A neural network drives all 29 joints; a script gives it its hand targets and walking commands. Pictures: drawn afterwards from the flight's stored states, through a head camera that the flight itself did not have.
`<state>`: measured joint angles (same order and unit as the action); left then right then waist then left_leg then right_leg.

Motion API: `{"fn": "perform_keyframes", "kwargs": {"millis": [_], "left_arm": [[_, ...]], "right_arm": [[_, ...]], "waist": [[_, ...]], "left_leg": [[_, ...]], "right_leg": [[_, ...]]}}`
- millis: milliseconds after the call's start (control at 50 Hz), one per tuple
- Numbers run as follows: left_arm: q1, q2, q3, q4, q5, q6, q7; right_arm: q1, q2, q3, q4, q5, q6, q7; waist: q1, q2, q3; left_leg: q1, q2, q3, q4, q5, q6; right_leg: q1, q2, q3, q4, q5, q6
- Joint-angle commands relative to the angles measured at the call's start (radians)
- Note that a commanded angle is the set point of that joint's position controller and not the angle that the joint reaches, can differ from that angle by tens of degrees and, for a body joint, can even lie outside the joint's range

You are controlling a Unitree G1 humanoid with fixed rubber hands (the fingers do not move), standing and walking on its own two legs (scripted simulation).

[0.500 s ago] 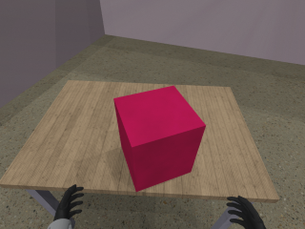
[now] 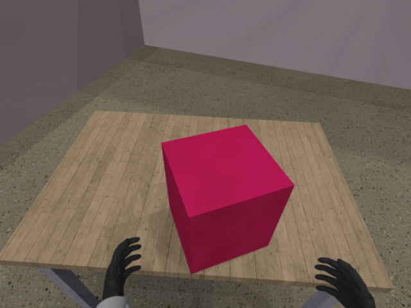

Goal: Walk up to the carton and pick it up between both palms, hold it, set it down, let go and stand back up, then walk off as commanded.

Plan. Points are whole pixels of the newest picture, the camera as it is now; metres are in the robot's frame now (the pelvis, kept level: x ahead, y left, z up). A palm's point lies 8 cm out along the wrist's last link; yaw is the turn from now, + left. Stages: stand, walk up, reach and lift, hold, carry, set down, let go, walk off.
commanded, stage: reach and lift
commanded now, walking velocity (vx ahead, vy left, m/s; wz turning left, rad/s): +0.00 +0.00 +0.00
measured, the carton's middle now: (218, 198) +0.38 +0.00 -0.01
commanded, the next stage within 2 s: none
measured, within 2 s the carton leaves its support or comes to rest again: neither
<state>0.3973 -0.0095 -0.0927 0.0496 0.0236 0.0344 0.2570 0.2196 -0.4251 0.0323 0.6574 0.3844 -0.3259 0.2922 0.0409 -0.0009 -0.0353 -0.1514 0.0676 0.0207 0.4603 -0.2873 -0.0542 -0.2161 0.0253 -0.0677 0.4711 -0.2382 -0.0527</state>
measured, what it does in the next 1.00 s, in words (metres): stands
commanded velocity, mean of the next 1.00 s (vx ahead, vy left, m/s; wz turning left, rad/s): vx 0.00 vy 0.00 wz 0.00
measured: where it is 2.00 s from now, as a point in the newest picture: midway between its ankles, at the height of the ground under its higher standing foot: outside the picture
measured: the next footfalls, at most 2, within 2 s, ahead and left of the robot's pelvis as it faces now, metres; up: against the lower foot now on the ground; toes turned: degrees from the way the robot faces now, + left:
none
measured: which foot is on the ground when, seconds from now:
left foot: down 0.00-1.00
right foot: down 0.00-1.00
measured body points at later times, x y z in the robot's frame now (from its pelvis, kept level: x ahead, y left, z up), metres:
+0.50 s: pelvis -0.02 -0.02 +0.00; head -0.03 +0.01 +0.45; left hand +0.20 +0.18 +0.02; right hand +0.24 -0.25 +0.02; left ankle -0.03 +0.15 -0.74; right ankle +0.01 -0.09 -0.74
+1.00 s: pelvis -0.03 -0.01 +0.01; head +0.00 +0.01 +0.45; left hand +0.25 +0.19 +0.06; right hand +0.29 -0.24 +0.06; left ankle -0.03 +0.15 -0.74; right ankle +0.01 -0.09 -0.74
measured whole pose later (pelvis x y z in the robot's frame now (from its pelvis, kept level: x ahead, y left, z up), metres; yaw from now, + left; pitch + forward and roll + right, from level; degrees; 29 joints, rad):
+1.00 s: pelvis -0.03 -0.01 +0.01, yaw -3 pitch +0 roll +1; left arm -0.01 -0.01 0.06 -0.16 -0.01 0.40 0.30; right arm -0.16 -0.47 0.06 0.40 0.43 -0.02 0.19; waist 0.09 -0.06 0.07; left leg -0.17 0.09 0.07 0.35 -0.18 -0.07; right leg -0.25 0.06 -0.02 0.36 -0.12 -0.08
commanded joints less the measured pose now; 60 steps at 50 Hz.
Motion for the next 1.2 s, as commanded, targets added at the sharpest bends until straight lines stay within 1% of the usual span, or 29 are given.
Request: {"fn": "perform_keyframes", "kwargs": {"millis": [0,100,180,260,300,320,360,380,420,440,600,660,680,700,740,760,800,820,840,880,900,940,960,1060,1080,1100,1120,1160,1180], "left_arm": [[0.038,-0.029,0.032,-0.190,0.030,-0.123,0.013],[0.026,-0.038,0.043,-0.181,0.059,-0.154,0.019],[-0.083,-0.012,0.044,-0.252,0.050,-0.154,0.024],[-0.187,0.013,0.067,-0.234,0.031,-0.116,0.033],[-0.223,0.013,0.070,-0.251,0.029,-0.086,0.036],[-0.202,0.014,0.070,-0.237,0.032,-0.072,0.041],[-0.239,0.012,0.081,-0.246,0.030,-0.023,0.036],[-0.271,-0.008,0.050,-0.260,0.032,0.008,0.040],[-0.261,-0.017,0.045,-0.291,0.010,0.056,0.034],[-0.298,-0.001,0.066,-0.271,0.015,0.069,0.032],[-0.410,-0.015,0.093,-0.278,-0.022,0.216,0.041],[-0.474,-0.014,0.088,-0.323,-0.041,0.246,0.051],[-0.458,-0.021,0.094,-0.323,-0.036,0.255,0.053],[-0.524,0.012,0.096,-0.319,-0.055,0.267,0.047],[-0.531,0.025,0.124,-0.364,-0.063,0.279,0.059],[-0.493,0.012,0.108,-0.399,-0.076,0.273,0.055],[-0.508,0.035,0.118,-0.434,-0.079,0.278,0.051],[-0.539,0.023,0.135,-0.419,-0.056,0.292,0.054],[-0.581,0.032,0.145,-0.390,-0.048,0.313,0.051],[-0.566,0.027,0.174,-0.406,-0.015,0.333,0.054],[-0.539,0.023,0.159,-0.421,-0.018,0.345,0.044],[-0.584,0.030,0.145,-0.452,-0.035,0.383,0.038],[-0.634,0.035,0.183,-0.421,-0.014,0.402,0.038],[-0.666,0.076,0.190,-0.475,-0.048,0.460,0.027],[-0.684,0.069,0.183,-0.523,-0.058,0.472,0.026],[-0.644,0.042,0.170,-0.477,-0.072,0.488,0.017],[-0.664,0.040,0.167,-0.495,-0.063,0.498,0.012],[-0.745,0.072,0.171,-0.472,-0.084,0.516,0.006],[-0.699,0.048,0.191,-0.463,-0.072,0.527,0.000]], "right_arm": [[-0.060,-0.311,-0.021,-0.205,0.047,-0.147,-0.006],[-0.042,-0.318,-0.001,-0.198,0.061,-0.183,-0.025],[-0.082,-0.272,0.020,-0.209,0.079,-0.164,-0.023],[-0.188,-0.217,0.013,-0.257,0.065,-0.121,-0.035],[-0.233,-0.226,0.002,-0.256,0.090,-0.092,-0.027],[-0.197,-0.217,0.005,-0.217,0.087,-0.073,-0.031],[-0.246,-0.228,0.005,-0.189,0.084,-0.035,-0.036],[-0.285,-0.241,-0.009,-0.182,0.096,-0.012,-0.038],[-0.285,-0.235,-0.009,-0.195,0.085,0.021,-0.043],[-0.323,-0.244,-0.011,-0.230,0.090,0.030,-0.046],[-0.467,-0.271,-0.077,-0.366,0.015,0.160,-0.096],[-0.533,-0.266,-0.078,-0.394,0.012,0.203,-0.098],[-0.508,-0.270,-0.078,-0.387,0.008,0.218,-0.096],[-0.573,-0.264,-0.083,-0.385,0.001,0.232,-0.101],[-0.593,-0.274,-0.062,-0.452,0.019,0.242,-0.098],[-0.565,-0.264,-0.084,-0.490,0.016,0.234,-0.106],[-0.579,-0.286,-0.077,-0.498,0.025,0.231,-0.104],[-0.606,-0.261,-0.052,-0.481,0.040,0.237,-0.107],[-0.626,-0.256,-0.061,-0.441,0.037,0.256,-0.109],[-0.629,-0.247,-0.065,-0.441,0.042,0.267,-0.113],[-0.611,-0.273,-0.039,-0.382,0.062,0.276,-0.105],[-0.675,-0.269,-0.044,-0.445,0.092,0.293,-0.110],[-0.715,-0.271,-0.035,-0.390,0.079,0.306,-0.116],[-0.759,-0.284,-0.054,-0.398,0.070,0.347,-0.148],[-0.778,-0.285,-0.059,-0.423,0.091,0.350,-0.151],[-0.771,-0.304,-0.082,-0.433,0.071,0.355,-0.158],[-0.793,-0.301,-0.072,-0.398,0.072,0.370,-0.160],[-0.890,-0.314,-0.091,-0.388,0.060,0.396,-0.160],[-0.855,-0.276,-0.029,-0.395,0.077,0.412,-0.166]], "waist": [[0.039,-0.210,-0.077],[0.027,-0.202,-0.045],[0.028,-0.111,-0.127],[0.018,-0.134,-0.091],[0.029,-0.093,-0.089],[0.032,-0.045,-0.080],[0.033,-0.041,-0.087],[0.025,0.015,-0.078],[0.000,-0.040,-0.062],[0.016,0.006,-0.093],[0.020,-0.170,-0.006],[0.050,-0.173,-0.057],[0.038,-0.239,-0.019],[0.037,-0.185,-0.079],[0.083,-0.212,-0.163],[0.071,-0.209,-0.174],[0.066,-0.175,-0.254],[0.089,-0.121,-0.256],[0.068,-0.093,-0.272],[0.093,-0.046,-0.288],[0.069,-0.041,-0.282],[0.073,0.002,-0.334],[0.087,0.019,-0.295],[0.048,-0.010,-0.279],[0.052,0.012,-0.334],[0.030,-0.034,-0.335],[0.022,0.000,-0.311],[0.024,-0.036,-0.315],[0.039,-0.069,-0.267]], "left_leg": [[-0.043,-0.082,0.006,-0.035,0.458,0.026],[-0.088,-0.093,0.005,-0.045,0.380,0.044],[-0.091,-0.100,0.027,-0.050,0.273,0.046],[-0.144,-0.091,0.008,-0.061,0.105,0.049],[-0.128,-0.090,0.011,-0.079,0.097,0.042],[-0.122,-0.084,0.004,-0.083,0.136,0.041],[-0.101,-0.078,-0.002,-0.090,0.139,0.039],[-0.070,-0.075,0.005,-0.112,0.133,0.028],[-0.066,-0.065,-0.001,-0.112,0.142,0.032],[-0.097,-0.069,0.007,-0.117,0.130,0.033],[-0.094,-0.055,0.026,-0.171,0.124,0.052],[-0.105,-0.060,0.029,-0.171,0.057,0.055],[-0.094,-0.045,0.027,-0.178,0.095,0.066],[-0.100,-0.056,0.023,-0.164,0.084,0.061],[-0.072,-0.048,0.029,-0.157,0.134,0.064],[-0.064,-0.051,0.031,-0.149,0.190,0.058],[-0.007,-0.054,0.026,-0.132,0.272,0.056],[-0.048,-0.067,0.037,-0.135,0.250,0.051],[-0.009,-0.061,0.036,-0.135,0.235,0.049],[-0.001,-0.057,0.032,-0.138,0.277,0.043],[0.025,-0.055,0.017,-0.132,0.290,0.043],[0.079,-0.057,0.018,-0.121,0.343,0.032],[0.058,-0.059,0.026,-0.130,0.324,0.031],[0.004,-0.065,0.023,-0.133,0.316,0.037],[0.031,-0.069,0.026,-0.126,0.378,0.022],[0.062,-0.067,0.017,-0.116,0.416,0.027],[0.053,-0.069,0.012,-0.111,0.425,0.022],[0.021,-0.062,0.004,-0.132,0.361,0.033],[-0.013,-0.062,0.016,-0.138,0.378,0.036]], "right_leg": [[0.122,0.046,0.041,-0.068,0.424,0.010],[0.173,0.018,0.098,-0.066,0.506,0.012],[0.186,-0.021,0.142,-0.098,0.364,0.005],[0.158,-0.074,0.232,-0.135,0.156,0.021],[0.133,-0.063,0.211,-0.150,0.065,0.014],[0.134,-0.062,0.214,-0.149,0.113,0.001],[0.120,-0.059,0.207,-0.161,0.093,-0.004],[0.102,-0.047,0.179,-0.158,0.073,-0.007],[0.091,-0.033,0.169,-0.166,0.081,-0.015],[0.134,-0.049,0.181,-0.168,0.060,-0.014],[0.109,-0.013,0.161,-0.208,-0.023,0.004],[0.101,-0.005,0.164,-0.208,-0.104,-0.009],[0.092,-0.002,0.160,-0.210,-0.066,-0.006],[0.097,-0.007,0.166,-0.201,-0.047,-0.012],[0.117,0.005,0.164,-0.185,0.003,-0.013],[0.149,-0.002,0.164,-0.187,0.064,-0.009],[0.160,0.010,0.150,-0.177,0.159,-0.015],[0.193,-0.003,0.168,-0.183,0.140,-0.018],[0.175,-0.001,0.159,-0.183,0.133,-0.019],[0.183,-0.009,0.172,-0.191,0.145,-0.024],[0.189,-0.001,0.159,-0.186,0.159,-0.036],[0.183,0.014,0.135,-0.181,0.215,-0.036],[0.177,0.009,0.139,-0.192,0.181,-0.035],[0.196,0.007,0.159,-0.192,0.206,-0.022],[0.220,0.005,0.159,-0.187,0.284,-0.018],[0.228,0.022,0.138,-0.180,0.344,-0.019],[0.235,0.015,0.148,-0.180,0.341,-0.022],[0.196,0.017,0.138,-0.188,0.243,-0.015],[0.241,0.009,0.158,-0.197,0.286,-0.004]]}}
